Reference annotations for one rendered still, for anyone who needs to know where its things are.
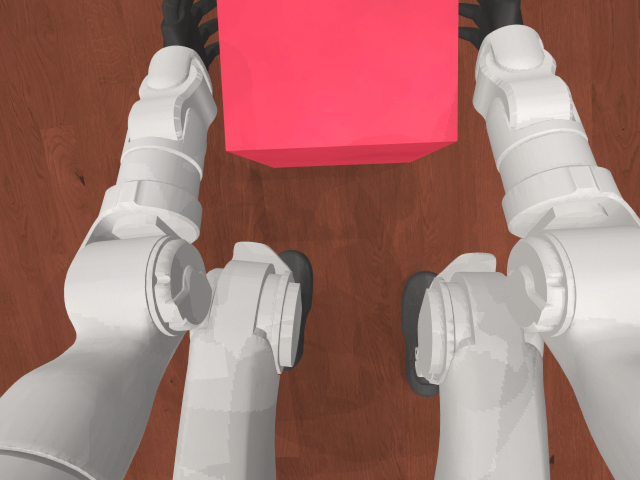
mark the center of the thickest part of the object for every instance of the robot left hand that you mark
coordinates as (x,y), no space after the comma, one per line
(180,27)

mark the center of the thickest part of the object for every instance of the robot left upper arm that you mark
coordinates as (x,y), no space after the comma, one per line
(82,415)

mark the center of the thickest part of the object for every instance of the left robot shin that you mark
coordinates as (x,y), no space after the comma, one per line
(245,251)

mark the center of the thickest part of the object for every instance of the right robot forearm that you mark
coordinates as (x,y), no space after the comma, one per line
(541,150)

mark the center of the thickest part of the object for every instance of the left robot forearm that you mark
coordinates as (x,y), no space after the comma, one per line
(162,162)

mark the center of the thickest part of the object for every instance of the robot right upper arm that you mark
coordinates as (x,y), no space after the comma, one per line
(579,288)

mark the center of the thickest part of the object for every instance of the carton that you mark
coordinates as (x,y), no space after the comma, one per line
(338,82)

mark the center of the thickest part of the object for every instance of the right robot foot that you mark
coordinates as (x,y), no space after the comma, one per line
(412,298)

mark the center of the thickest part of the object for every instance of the robot right hand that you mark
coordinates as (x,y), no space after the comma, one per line
(489,16)

